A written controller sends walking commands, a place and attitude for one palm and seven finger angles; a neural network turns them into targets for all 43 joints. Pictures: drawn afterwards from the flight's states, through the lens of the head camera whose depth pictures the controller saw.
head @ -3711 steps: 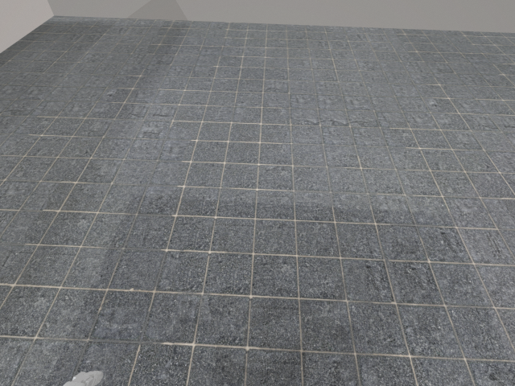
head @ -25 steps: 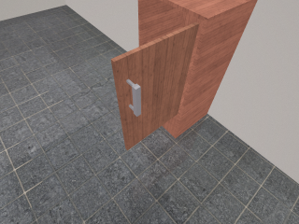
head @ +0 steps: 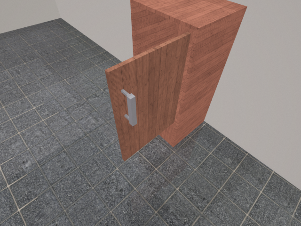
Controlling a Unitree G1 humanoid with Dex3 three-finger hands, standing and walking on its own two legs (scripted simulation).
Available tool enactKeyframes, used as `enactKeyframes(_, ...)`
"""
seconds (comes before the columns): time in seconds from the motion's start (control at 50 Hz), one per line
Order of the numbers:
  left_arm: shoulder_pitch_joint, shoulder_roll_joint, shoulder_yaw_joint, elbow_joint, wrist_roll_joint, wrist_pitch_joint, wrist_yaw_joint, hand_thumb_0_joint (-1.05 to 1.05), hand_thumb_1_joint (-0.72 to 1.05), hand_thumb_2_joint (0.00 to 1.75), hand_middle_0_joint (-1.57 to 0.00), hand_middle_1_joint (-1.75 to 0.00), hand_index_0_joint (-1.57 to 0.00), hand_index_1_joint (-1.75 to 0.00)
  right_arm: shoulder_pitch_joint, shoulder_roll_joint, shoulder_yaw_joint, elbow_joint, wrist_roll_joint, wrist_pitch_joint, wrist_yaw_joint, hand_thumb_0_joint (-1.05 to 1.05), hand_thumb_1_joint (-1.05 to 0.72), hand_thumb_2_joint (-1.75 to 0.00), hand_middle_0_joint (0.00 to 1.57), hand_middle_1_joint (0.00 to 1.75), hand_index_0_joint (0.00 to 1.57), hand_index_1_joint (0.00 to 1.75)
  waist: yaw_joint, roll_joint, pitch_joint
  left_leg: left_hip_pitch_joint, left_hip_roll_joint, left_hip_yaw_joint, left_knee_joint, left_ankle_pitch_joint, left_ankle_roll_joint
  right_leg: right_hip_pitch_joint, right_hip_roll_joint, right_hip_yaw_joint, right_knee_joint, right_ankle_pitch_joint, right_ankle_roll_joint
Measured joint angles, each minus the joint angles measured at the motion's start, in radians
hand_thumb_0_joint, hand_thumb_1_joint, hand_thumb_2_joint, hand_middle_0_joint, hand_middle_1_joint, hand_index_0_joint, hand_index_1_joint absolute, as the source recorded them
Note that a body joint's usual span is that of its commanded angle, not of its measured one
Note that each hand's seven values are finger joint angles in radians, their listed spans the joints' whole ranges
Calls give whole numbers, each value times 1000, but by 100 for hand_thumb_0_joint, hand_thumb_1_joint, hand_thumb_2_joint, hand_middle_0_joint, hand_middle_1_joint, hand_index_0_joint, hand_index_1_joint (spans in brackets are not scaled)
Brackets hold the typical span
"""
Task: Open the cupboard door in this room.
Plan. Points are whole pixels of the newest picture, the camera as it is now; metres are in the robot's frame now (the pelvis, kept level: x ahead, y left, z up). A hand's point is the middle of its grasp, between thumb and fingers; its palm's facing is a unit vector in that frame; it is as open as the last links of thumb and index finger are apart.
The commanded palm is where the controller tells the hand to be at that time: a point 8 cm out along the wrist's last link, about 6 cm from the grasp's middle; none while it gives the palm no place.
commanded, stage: let the arm hang, fingers relaxed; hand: left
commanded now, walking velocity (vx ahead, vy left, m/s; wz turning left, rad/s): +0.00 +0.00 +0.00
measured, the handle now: (128, 108) +0.53 +0.11 -0.03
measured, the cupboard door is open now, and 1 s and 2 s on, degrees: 91 91 91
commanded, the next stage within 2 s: look to check the result in 0.06 s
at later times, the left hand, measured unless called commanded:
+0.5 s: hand out of the picture +0.01 +0.18 -0.17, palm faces +0.02 -0.98 -0.20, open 7.4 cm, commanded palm none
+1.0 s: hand out of the picture +0.05 +0.20 -0.17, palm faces +0.00 -0.97 -0.25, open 7.4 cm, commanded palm none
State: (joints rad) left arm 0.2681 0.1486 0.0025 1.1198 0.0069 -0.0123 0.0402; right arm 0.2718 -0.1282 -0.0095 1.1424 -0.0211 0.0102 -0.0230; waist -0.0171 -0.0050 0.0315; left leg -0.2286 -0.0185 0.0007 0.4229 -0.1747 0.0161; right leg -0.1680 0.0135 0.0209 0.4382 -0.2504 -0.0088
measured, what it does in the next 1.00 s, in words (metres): stands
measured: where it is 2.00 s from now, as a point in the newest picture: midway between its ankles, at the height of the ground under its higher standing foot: outside the picture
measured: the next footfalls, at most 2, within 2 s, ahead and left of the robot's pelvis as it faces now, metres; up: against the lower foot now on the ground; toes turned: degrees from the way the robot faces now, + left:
none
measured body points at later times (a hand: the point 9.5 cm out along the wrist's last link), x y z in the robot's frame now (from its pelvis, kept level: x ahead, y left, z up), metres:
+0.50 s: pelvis +0.01 +0.00 +0.00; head +0.03 +0.00 +0.45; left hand +0.01 +0.23 -0.16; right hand +0.02 -0.23 -0.16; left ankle +0.03 +0.11 -0.74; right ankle -0.01 -0.12 -0.74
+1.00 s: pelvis +0.02 +0.00 +0.00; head +0.03 +0.00 +0.45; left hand +0.05 +0.25 -0.15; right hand +0.05 -0.25 -0.15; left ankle +0.03 +0.11 -0.74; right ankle -0.01 -0.12 -0.74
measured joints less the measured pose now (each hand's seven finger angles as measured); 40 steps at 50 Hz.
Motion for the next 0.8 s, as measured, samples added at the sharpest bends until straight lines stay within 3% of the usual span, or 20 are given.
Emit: enactKeyframes(0.8,-33,49,7,12,0,-8,-9,1,90,90,-20,-30,-20,-30,-75,-67,-4,3,3,-13,2,0,-90,-90,20,30,20,30,10,3,16,53,-2,5,-50,-3,1,55,-3,7,-58,4,2)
